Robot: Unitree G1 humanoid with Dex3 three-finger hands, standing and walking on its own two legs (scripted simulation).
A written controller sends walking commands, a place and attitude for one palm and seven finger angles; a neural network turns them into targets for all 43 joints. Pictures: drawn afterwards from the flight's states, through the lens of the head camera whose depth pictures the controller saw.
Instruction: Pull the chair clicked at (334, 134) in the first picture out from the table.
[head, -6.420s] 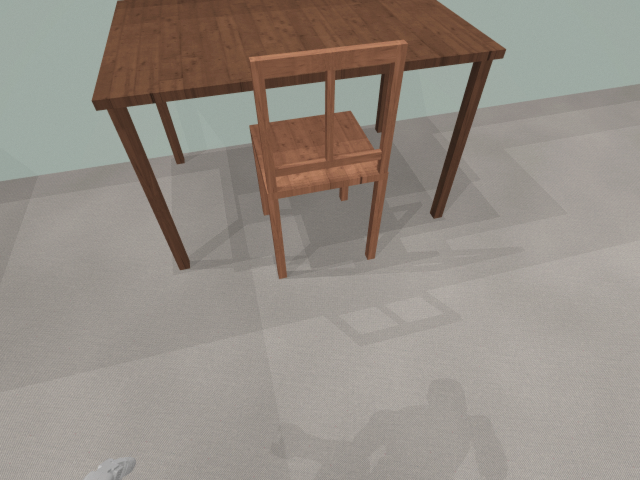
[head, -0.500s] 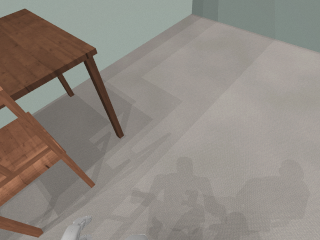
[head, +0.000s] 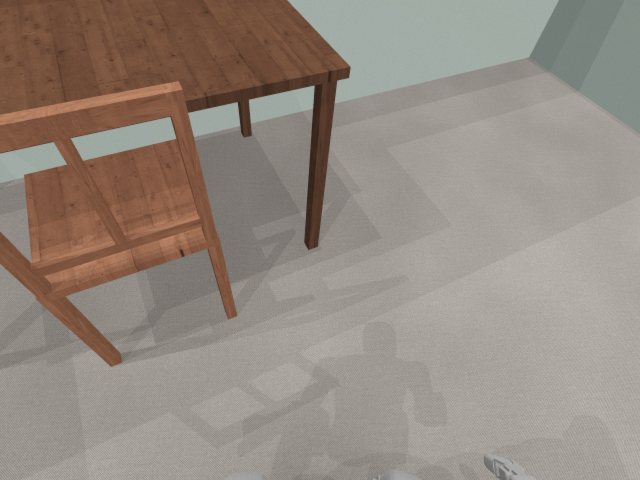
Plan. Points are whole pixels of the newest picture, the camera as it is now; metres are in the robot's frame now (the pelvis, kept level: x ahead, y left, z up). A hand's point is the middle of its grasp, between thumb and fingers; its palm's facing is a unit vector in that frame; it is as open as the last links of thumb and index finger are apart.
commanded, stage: turn to face it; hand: left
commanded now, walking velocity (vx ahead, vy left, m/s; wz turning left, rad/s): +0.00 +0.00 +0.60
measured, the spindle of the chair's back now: (94, 195) +0.55 +0.46 -0.09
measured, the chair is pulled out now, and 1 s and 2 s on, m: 0.00 0.00 0.00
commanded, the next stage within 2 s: take the last steps up to it in 0.76 s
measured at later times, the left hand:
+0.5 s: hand out of the picture +0.07 +0.18 -0.12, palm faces +0.28 -0.92 -0.29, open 7.3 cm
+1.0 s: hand out of the picture -0.10 +0.20 -0.16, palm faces +0.51 -0.83 -0.23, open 7.3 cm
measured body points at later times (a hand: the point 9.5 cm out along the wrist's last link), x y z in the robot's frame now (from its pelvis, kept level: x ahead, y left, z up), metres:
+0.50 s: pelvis +0.00 -0.04 +0.01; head +0.04 -0.07 +0.46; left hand +0.06 +0.23 -0.10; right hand +0.11 -0.28 -0.15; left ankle -0.03 +0.08 -0.66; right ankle +0.03 -0.15 -0.73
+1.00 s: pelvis -0.01 +0.00 +0.02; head +0.00 +0.03 +0.46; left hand -0.13 +0.24 -0.14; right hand +0.20 -0.16 -0.12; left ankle -0.07 +0.09 -0.73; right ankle +0.03 -0.14 -0.65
